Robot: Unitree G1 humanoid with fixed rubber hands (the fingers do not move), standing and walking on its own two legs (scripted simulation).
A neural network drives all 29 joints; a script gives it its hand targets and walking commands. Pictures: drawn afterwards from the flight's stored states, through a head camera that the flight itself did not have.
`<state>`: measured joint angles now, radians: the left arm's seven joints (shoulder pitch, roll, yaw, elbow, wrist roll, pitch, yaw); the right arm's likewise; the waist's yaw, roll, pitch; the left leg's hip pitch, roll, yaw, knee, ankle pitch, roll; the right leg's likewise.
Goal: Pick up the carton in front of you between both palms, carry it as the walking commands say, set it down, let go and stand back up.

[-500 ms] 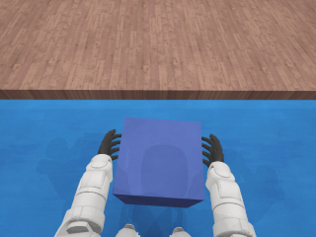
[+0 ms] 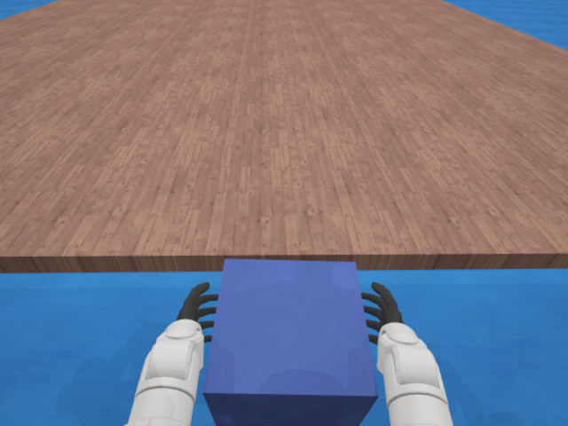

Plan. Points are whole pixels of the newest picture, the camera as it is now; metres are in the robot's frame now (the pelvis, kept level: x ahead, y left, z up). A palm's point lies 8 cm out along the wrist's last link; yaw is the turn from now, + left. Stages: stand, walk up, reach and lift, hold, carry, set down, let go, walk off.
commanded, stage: reach and lift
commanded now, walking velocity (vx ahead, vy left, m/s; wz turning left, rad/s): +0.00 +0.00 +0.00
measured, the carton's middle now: (287, 355) +0.29 +0.00 -0.06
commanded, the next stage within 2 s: hold in 0.90 s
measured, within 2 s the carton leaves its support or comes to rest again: neither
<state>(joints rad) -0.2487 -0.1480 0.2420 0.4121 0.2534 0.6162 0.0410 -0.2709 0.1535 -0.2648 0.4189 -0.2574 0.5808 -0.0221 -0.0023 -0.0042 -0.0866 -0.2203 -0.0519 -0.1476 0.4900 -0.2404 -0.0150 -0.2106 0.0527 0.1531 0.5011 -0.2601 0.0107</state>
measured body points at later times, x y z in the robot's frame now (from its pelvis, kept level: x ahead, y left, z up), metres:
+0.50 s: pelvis -0.01 +0.00 +0.00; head -0.04 +0.01 +0.45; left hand +0.30 +0.15 +0.02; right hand +0.30 -0.15 +0.03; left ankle +0.02 +0.13 -0.74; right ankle +0.01 -0.13 -0.74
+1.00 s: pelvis +0.00 +0.00 +0.01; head -0.04 +0.00 +0.46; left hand +0.30 +0.15 +0.04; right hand +0.30 -0.15 +0.04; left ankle +0.02 +0.13 -0.74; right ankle +0.01 -0.13 -0.74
